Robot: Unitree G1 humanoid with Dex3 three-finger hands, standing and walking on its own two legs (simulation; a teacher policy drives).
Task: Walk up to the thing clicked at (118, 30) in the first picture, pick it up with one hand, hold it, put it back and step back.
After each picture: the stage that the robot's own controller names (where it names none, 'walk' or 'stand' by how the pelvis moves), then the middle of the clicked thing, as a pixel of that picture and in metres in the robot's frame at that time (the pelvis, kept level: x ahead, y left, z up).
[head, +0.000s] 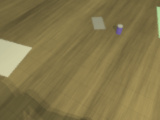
stand; (119, 29) +1.66 -0.55 -0.72
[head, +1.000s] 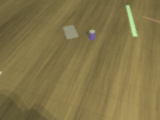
walk; (92, 35) +1.59 -0.07 -0.69
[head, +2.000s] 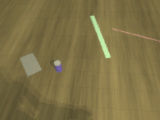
walk; (58, 66) +1.02 +0.28 -0.71
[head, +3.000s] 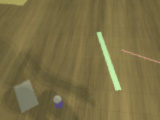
walk; (58, 102) +0.62 +0.25 -0.72
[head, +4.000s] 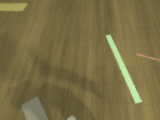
walk; out of the picture +0.42 +0.17 -0.69
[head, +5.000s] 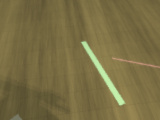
stand; out of the picture +0.34 +0.13 -0.70
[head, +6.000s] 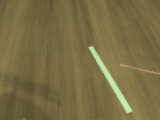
stand; out of the picture +0.32 +0.06 -0.72
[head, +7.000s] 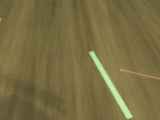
stand; out of the picture +0.31 +0.09 -0.72
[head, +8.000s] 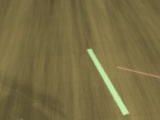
stand; out of the picture +0.33 +0.10 -0.72
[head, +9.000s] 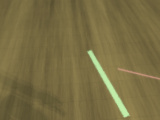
stand; out of the picture +0.32 +0.10 -0.72
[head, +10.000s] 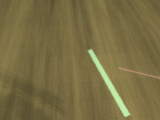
stand; out of the picture +0.31 +0.10 -0.72
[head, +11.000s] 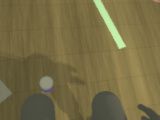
go down; (46, 84) +0.39 +0.12 -0.40
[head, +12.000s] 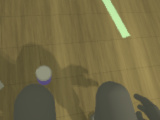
go down; (44, 75) +0.40 +0.13 -0.31
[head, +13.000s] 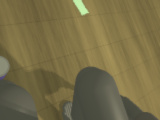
close in; out of the picture +0.38 +0.17 -0.23
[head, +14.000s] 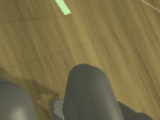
close; out of the picture +0.40 +0.17 -0.23
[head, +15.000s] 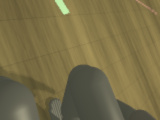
close; out of the picture +0.39 +0.18 -0.24
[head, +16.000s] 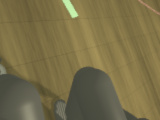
lift; out of the picture +0.36 +0.18 -0.24
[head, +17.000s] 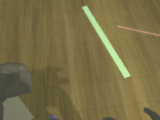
close; out of the picture +0.29 +0.18 -0.56
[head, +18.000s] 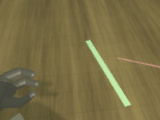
go down; out of the picture +0.27 +0.18 -0.68
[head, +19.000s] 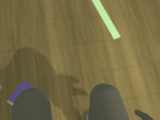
go down; (21, 94) +0.34 +0.21 -0.38
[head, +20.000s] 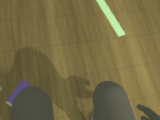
go down; (20, 94) +0.33 +0.22 -0.33
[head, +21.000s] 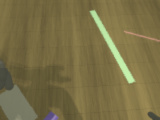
hold; out of the picture +0.31 +0.20 -0.58
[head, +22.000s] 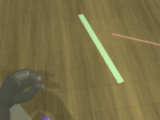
hold; out of the picture +0.32 +0.21 -0.63
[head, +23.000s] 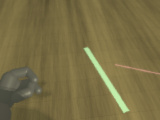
crouch; out of the picture +0.29 +0.20 -0.68
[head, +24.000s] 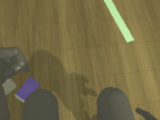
lower; (27, 89) +0.36 +0.24 -0.39
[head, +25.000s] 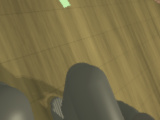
lower; out of the picture +0.33 +0.28 -0.26
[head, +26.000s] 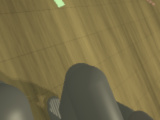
lower; out of the picture +0.32 +0.29 -0.26
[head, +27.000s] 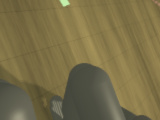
lower; out of the picture +0.34 +0.33 -0.26
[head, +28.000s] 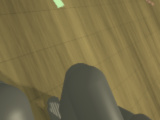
stand; out of the picture +0.36 +0.39 -0.26
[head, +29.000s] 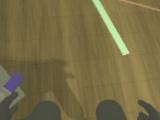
walk; (13, 83) +0.45 +0.36 -0.49
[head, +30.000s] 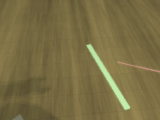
stand; out of the picture +0.43 +0.36 -0.68
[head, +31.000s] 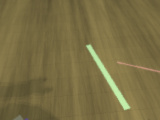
stand; out of the picture +0.46 +0.41 -0.69
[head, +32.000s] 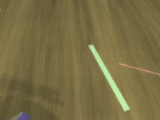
withdraw; out of the picture +0.48 +0.43 -0.71
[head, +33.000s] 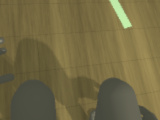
withdraw; out of the picture +0.53 +0.51 -0.30
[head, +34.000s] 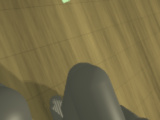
stand; out of the picture +0.46 +0.60 -0.26
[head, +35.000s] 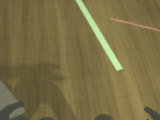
stand; out of the picture +0.54 +0.52 -0.56
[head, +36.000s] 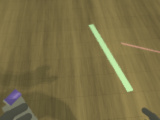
crouch; (12, 97) +0.56 +0.50 -0.63
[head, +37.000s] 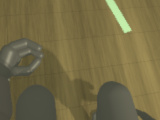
lower; out of the picture +0.59 +0.56 -0.35
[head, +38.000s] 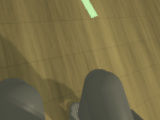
stand; out of the picture +0.51 +0.62 -0.27
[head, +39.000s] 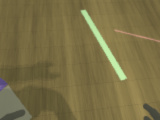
withdraw; out of the picture +0.57 +0.53 -0.58
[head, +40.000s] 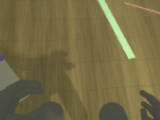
crouch; out of the picture +0.59 +0.53 -0.49
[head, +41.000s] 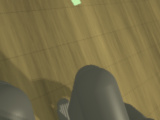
rise; out of the picture +0.51 +0.64 -0.26
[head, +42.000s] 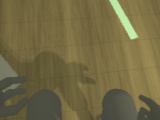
walk; out of the picture +0.58 +0.56 -0.40
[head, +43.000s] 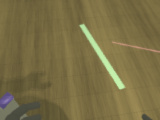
crouch; (4, 101) +0.56 +0.51 -0.64
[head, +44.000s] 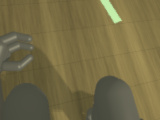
lower; out of the picture +0.58 +0.57 -0.30
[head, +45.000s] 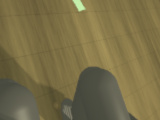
stand; out of the picture +0.50 +0.61 -0.27
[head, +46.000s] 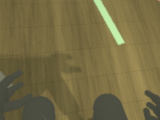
stand; out of the picture +0.58 +0.54 -0.44
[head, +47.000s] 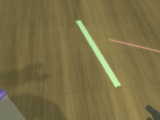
withdraw; out of the picture +0.56 +0.51 -0.62
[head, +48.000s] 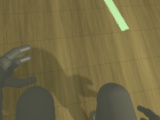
rise; out of the picture +0.60 +0.56 -0.36
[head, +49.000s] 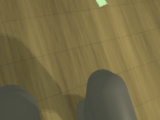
lower; out of the picture +0.56 +0.60 -0.28
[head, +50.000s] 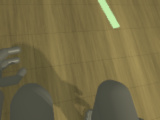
walk; out of the picture +0.57 +0.59 -0.33
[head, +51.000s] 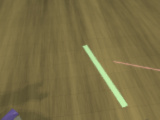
stand; (9, 117) +0.57 +0.51 -0.68
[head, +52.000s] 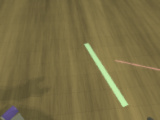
stand; (9, 114) +0.57 +0.51 -0.68
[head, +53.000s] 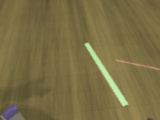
stand; (9, 113) +0.58 +0.52 -0.68
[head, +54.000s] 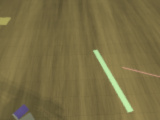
stand; (20, 112) +0.61 +0.51 -0.74
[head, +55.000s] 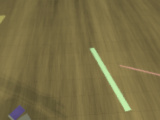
stand; (16, 113) +0.58 +0.53 -0.75
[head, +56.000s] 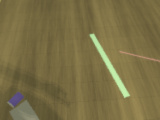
walk; (15, 99) +0.61 +0.54 -0.74
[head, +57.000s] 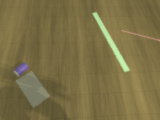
walk; (21, 69) +0.78 +0.50 -0.72
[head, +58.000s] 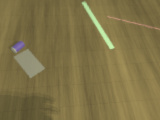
walk; (18, 46) +1.07 +0.56 -0.73
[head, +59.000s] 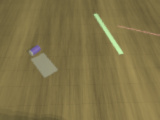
stand; (34, 50) +1.22 +0.51 -0.73
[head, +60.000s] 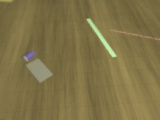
stand; (29, 56) +1.24 +0.55 -0.75
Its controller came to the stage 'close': yes
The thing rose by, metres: 0.01
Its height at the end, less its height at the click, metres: -0.02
